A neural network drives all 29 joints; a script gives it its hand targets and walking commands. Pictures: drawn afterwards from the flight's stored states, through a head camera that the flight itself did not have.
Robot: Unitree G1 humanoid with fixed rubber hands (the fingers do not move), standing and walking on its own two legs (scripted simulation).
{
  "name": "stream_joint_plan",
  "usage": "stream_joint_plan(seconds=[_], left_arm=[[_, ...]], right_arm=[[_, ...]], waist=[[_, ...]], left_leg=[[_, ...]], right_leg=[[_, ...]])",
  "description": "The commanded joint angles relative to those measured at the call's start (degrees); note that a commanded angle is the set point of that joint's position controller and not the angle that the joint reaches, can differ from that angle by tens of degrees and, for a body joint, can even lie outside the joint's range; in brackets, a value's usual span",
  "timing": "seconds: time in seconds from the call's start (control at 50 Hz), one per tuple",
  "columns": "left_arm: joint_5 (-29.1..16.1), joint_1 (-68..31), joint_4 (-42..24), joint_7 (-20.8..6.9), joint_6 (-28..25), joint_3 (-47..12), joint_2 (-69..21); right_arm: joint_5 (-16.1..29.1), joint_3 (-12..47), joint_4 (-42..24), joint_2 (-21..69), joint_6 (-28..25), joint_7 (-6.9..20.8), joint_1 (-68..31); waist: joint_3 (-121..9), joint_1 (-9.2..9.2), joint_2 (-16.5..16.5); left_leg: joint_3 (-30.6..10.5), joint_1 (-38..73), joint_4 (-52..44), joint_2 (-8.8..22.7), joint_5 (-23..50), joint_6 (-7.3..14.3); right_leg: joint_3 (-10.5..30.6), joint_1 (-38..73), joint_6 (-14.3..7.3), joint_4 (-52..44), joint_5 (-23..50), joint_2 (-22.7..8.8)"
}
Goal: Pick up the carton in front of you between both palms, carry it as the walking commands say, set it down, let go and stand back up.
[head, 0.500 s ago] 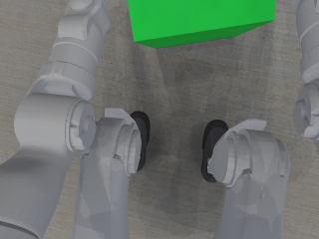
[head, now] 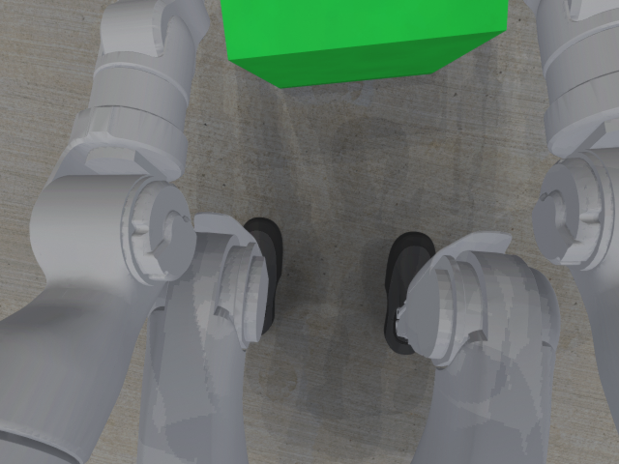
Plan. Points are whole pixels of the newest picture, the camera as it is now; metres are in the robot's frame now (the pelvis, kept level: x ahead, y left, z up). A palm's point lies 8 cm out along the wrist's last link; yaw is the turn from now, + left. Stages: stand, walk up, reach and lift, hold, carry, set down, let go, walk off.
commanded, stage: reach and lift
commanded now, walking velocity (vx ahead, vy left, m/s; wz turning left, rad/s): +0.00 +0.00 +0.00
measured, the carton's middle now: out of the picture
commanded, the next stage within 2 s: none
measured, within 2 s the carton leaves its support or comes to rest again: leaves its support in 0.04 s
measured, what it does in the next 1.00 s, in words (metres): rises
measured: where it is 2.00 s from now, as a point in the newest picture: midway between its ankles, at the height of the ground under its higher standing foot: (327, 303)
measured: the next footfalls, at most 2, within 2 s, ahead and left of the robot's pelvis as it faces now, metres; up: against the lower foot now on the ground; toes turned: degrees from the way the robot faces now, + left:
none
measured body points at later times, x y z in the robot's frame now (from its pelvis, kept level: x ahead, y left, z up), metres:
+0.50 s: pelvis -0.01 +0.02 +0.09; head +0.27 -0.02 +0.44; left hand +0.51 +0.13 +0.02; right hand +0.52 -0.18 +0.02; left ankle +0.12 +0.14 -0.33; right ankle +0.10 -0.12 -0.33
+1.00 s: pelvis +0.02 +0.01 +0.21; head +0.23 -0.02 +0.60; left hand +0.49 +0.13 +0.16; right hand +0.48 -0.17 +0.16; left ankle +0.12 +0.14 -0.33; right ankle +0.10 -0.12 -0.33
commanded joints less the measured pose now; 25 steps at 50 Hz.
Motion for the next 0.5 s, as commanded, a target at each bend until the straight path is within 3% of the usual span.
stream_joint_plan(seconds=[0.0,0.12,0.16,0.24,0.34,0.4,0.48], left_arm=[[-6.23,-29.18,-12.48,-15.2,0.23,-18.56,-57.74],[-10.15,-31.39,-24.21,-14.73,2.65,-26.05,-63.13],[-9.52,-32.35,-28.25,-14.28,3.79,-28.18,-64.39],[-5.75,-30.12,-29.16,-14.22,5.59,-28.33,-64.54],[5.23,-22.29,-19.0,-14.98,8.5,-17.36,-64.66],[9.12,-21.36,-16.8,-15.49,9.24,-13.07,-64.12],[9.27,-22.55,-17.74,-16.29,9.55,-13.82,-66.0]], right_arm=[[5.17,11.49,-15.44,59.18,-0.36,15.22,-22.04],[8.04,17.91,-32.03,67.14,2.12,12.37,-24.94],[6.8,18.02,-33.27,70.06,3.87,11.04,-21.95],[2.79,14.66,-28.1,73.78,6.79,11.05,-13.99],[-4.8,4.17,-15.68,74.94,9.04,13.66,-8.77],[-8.41,-1.22,-12.6,73.65,9.43,14.51,-8.74],[-10.82,-4.29,-12.75,73.36,9.34,14.66,-8.54]], waist=[[-74.75,0.2,-6.7],[-106.1,-0.13,-11.4],[-109.87,-0.84,-11.76],[-100.55,-0.62,-9.02],[-79.02,2.02,-7.39],[-75.73,2.12,-6.67],[-79.82,0.18,-4.84]], left_leg=[[7.79,32.54,-6.32,-5.67,24.09,2.37],[9.1,32.29,-8.17,-6.56,31.36,1.28],[9.21,31.43,-10.27,-6.94,30.53,0.9],[8.34,32.62,-15.52,-7.42,22.39,1.21],[7.32,31.23,-23.7,-7.1,8.23,2.52],[7.06,31.9,-27.21,-7.0,5.51,2.81],[6.84,35.12,-30.59,-7.13,5.97,2.26]], right_leg=[[-4.13,37.59,-0.05,-10.77,25.3,5.34],[-4.21,62.45,0.95,-11.46,42.06,5.78],[-4.62,64.07,1.43,-13.11,42.15,6.52],[-5.79,52.7,1.57,-18.82,29.33,7.82],[-6.38,35.02,0.95,-27.25,8.94,8.25],[-6.17,33.56,0.58,-30.57,5.09,8.47],[-6.31,37.73,0.25,-33.64,6.65,8.72]])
